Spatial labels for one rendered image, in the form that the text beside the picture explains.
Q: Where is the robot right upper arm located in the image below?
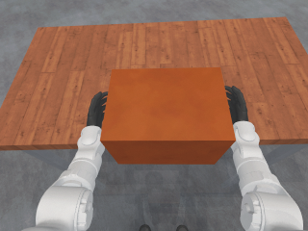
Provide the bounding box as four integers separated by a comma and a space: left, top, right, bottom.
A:
240, 191, 308, 231

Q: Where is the robot right forearm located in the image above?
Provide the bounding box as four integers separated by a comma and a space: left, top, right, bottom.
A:
230, 120, 303, 230

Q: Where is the robot left upper arm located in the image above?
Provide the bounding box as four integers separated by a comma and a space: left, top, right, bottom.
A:
21, 186, 93, 231

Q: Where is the robot left forearm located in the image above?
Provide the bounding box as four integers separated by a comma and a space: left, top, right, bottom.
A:
36, 125, 105, 224

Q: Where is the carton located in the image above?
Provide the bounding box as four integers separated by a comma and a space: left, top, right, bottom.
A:
100, 67, 236, 165

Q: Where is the robot left hand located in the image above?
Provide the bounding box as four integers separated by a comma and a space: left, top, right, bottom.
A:
86, 91, 108, 128

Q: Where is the robot right hand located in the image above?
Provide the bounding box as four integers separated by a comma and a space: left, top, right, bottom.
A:
224, 86, 249, 125

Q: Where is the table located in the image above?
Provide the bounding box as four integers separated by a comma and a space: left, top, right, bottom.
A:
0, 16, 308, 171

